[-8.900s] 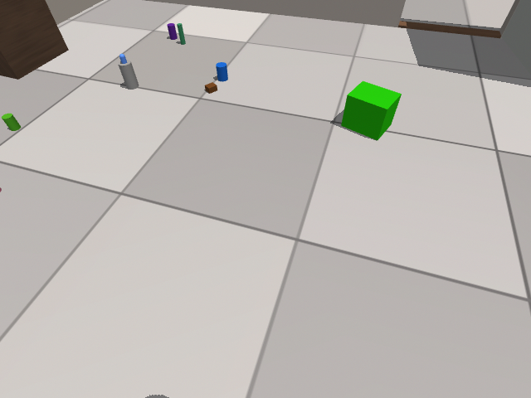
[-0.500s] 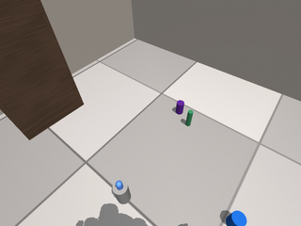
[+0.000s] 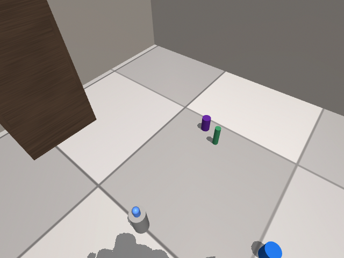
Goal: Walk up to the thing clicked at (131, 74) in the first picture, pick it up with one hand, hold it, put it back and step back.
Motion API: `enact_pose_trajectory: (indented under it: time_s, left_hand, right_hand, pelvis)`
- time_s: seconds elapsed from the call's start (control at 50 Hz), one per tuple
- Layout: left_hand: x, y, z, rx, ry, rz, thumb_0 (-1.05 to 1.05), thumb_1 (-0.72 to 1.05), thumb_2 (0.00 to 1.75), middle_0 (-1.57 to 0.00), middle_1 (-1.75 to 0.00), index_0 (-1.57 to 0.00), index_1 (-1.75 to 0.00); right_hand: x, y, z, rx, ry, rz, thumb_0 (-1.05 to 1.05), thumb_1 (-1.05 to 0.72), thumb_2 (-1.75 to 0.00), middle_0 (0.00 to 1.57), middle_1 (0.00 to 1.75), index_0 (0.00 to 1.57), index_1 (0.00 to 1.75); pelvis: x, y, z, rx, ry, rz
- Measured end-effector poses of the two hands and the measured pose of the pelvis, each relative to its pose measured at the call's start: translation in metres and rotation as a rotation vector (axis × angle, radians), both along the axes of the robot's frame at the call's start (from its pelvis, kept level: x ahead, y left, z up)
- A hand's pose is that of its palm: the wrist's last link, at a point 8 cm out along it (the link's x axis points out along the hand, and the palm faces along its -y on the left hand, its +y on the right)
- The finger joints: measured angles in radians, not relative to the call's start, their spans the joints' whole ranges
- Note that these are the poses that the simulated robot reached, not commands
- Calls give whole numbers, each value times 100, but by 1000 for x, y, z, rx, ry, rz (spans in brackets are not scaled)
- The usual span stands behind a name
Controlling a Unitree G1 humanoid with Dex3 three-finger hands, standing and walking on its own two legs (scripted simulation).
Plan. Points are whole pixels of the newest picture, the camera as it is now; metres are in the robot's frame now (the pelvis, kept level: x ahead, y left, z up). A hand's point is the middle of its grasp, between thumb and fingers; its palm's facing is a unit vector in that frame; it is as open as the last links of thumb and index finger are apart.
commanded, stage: stand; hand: left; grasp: from the side
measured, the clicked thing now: (138, 217) +0.43 +0.21 -0.66
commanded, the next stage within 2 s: go down in 1.04 s
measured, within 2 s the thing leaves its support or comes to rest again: neither
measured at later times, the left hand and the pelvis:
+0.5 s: hand out of the picture +0.07 +0.25 -0.15, palm faces -0.02 -0.93 -0.36, open 7.4 cm; pelvis +0.00 +0.00 +0.00, yaw +0 degrees
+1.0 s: hand out of the picture +0.08 +0.25 -0.15, palm faces -0.02 -0.93 -0.36, open 7.4 cm; pelvis +0.00 +0.00 +0.00, yaw +0 degrees
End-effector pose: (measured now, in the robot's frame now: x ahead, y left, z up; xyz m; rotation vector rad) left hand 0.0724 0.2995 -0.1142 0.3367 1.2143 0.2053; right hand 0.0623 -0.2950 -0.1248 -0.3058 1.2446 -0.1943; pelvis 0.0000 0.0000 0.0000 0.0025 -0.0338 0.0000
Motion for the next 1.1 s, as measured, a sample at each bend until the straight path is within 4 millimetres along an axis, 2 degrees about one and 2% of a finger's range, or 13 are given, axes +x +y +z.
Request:
enact_pose_trajectory:
  time_s: [0.48, 1.1]
  left_hand:
    - [-6, -1, -1, 0, 12, 5, 0, 90, 90, -20, -30, -20, -30]
    - [3, -5, -1, 1, 12, 7, 0, 90, 90, -20, -30, -20, -30]
  right_hand:
    - [-6, -2, -1, 1, 18, 2, 0, -91, -90, 21, 30, 20, 29]
    - [5, -5, -1, 0, 14, 8, 0, -91, -90, 21, 30, 20, 29]
  pelvis:
    - [-1, -2, 0, 1, 1, 2]
    - [6, -5, 0, 0, 9, 3]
